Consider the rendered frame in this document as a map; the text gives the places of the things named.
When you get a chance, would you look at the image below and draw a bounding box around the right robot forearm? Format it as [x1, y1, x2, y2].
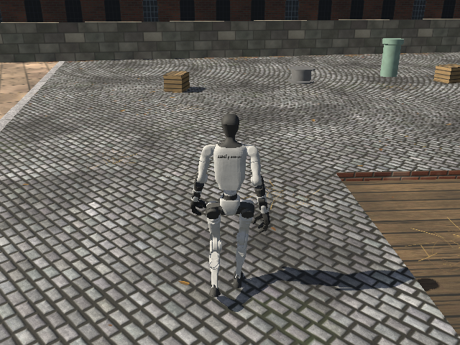
[254, 176, 269, 213]

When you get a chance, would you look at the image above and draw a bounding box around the robot right shin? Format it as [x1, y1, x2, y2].
[235, 234, 249, 279]

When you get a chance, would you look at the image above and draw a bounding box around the robot right hand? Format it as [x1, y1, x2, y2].
[253, 212, 270, 234]

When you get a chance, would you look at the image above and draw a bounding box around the left robot upper arm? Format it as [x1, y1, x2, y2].
[196, 144, 215, 183]

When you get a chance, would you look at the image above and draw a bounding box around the right robot upper arm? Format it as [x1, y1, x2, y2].
[245, 144, 262, 186]

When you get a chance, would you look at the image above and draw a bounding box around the right robot foot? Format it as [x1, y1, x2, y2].
[233, 271, 243, 288]

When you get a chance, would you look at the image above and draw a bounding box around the robot left hand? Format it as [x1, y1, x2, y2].
[190, 200, 206, 215]

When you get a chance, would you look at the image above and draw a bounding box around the left robot forearm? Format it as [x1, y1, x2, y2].
[191, 173, 204, 202]

